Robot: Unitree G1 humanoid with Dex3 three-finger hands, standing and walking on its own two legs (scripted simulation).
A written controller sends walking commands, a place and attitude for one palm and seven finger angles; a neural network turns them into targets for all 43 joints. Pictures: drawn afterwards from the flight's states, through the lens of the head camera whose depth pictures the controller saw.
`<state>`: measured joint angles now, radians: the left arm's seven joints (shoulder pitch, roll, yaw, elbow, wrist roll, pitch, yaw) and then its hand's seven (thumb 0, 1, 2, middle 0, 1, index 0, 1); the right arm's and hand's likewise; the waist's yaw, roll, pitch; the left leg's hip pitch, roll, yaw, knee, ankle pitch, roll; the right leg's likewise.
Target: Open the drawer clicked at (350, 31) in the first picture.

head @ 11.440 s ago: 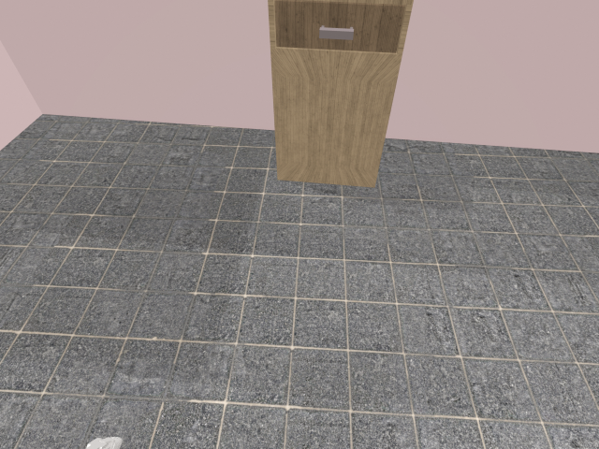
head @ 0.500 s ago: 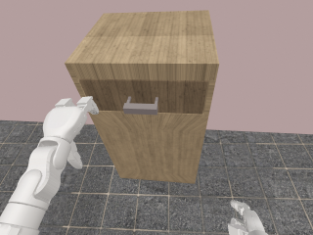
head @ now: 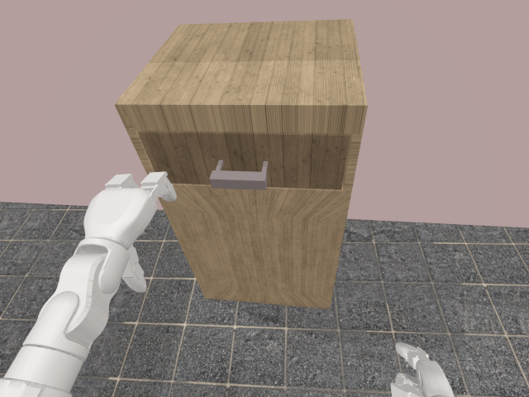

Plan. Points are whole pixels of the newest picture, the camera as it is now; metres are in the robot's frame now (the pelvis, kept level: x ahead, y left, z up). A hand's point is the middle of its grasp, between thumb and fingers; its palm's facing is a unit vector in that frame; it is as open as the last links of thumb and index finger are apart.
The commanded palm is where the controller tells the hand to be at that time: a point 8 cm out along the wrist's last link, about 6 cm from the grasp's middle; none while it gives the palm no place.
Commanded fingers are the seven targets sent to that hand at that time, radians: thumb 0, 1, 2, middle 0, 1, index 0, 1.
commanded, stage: move the hooked fingers above the handle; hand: left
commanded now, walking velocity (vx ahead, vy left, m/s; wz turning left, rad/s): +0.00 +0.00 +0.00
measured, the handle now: (240, 172) +0.56 +0.14 -0.01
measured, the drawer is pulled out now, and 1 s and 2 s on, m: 0.00 0.00 0.00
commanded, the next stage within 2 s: none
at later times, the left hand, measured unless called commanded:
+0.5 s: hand (188, 201) +0.40 +0.19 +0.08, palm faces -0.02 -0.06 -1.00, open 13.9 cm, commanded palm +0.38 +0.20 +0.14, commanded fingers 0.00 -0.50 0.30 -0.30 -1.20 -0.30 -1.20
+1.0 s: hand (215, 180) +0.46 +0.16 +0.06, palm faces -0.03 -0.05 -1.00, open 13.9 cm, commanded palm +0.46 +0.17 +0.12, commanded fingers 0.00 -0.50 0.30 -0.30 -1.20 -0.30 -1.20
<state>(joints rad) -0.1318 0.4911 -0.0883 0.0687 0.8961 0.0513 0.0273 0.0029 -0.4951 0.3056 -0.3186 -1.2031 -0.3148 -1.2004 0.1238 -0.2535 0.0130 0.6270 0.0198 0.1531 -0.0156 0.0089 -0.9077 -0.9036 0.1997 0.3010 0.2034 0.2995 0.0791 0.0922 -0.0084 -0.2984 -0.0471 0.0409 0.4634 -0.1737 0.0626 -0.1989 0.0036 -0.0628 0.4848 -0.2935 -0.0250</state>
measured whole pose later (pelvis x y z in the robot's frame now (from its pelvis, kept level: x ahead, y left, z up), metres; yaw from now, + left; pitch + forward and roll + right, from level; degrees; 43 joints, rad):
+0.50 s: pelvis +0.02 -0.02 -0.01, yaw -1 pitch +5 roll +1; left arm -0.38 0.46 -0.12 0.39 0.94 0.01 0.06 0.00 -0.49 0.31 -0.32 -1.20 -0.32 -1.20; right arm 0.22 -0.28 -0.02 0.65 0.03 0.17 -0.04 0.01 -0.91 -0.90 0.20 0.30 0.20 0.30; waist 0.03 0.06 -0.05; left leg -0.39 -0.02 0.05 0.53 -0.23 0.04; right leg -0.30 0.02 -0.05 0.55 -0.34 -0.05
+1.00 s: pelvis +0.04 -0.02 -0.01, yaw -1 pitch +10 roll +1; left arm -0.60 0.40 -0.16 0.66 0.99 0.01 0.12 0.00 -0.49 0.31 -0.32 -1.20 -0.32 -1.20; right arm 0.23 -0.25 -0.04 0.65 0.03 0.19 -0.03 0.00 -0.91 -0.90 0.20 0.30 0.20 0.30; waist -0.01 0.05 -0.11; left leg -0.49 -0.02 0.05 0.60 -0.28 0.03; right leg -0.39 0.03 -0.05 0.60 -0.39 -0.05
